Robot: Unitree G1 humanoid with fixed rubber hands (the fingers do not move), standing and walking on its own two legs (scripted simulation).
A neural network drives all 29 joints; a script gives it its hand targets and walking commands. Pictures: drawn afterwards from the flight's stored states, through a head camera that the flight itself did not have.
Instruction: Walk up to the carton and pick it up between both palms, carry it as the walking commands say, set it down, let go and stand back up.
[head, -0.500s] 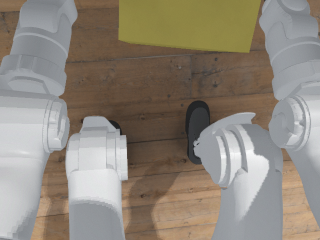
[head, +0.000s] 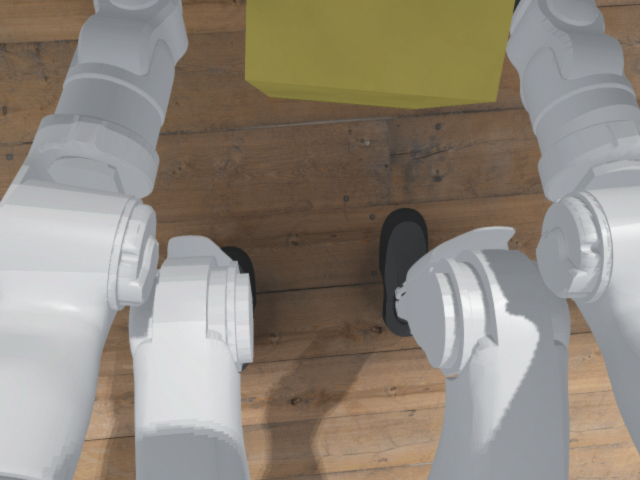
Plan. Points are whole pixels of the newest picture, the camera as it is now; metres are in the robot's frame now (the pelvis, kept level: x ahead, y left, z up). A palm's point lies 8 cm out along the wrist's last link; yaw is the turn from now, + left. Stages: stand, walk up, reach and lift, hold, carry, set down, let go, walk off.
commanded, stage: reach and lift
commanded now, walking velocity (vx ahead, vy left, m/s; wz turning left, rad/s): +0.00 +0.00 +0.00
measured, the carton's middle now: out of the picture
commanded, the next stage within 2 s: none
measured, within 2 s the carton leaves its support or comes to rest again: leaves its support in 0.62 s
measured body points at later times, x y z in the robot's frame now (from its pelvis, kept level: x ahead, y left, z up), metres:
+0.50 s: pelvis +0.00 +0.00 +0.00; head +0.38 +0.00 +0.23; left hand +0.58 +0.08 -0.19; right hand +0.55 -0.22 -0.19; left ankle +0.10 +0.14 -0.33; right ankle +0.14 -0.14 -0.33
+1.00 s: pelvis +0.01 +0.01 +0.00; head +0.39 +0.00 +0.24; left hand +0.58 +0.08 -0.18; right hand +0.55 -0.21 -0.17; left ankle +0.10 +0.14 -0.33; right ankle +0.14 -0.14 -0.33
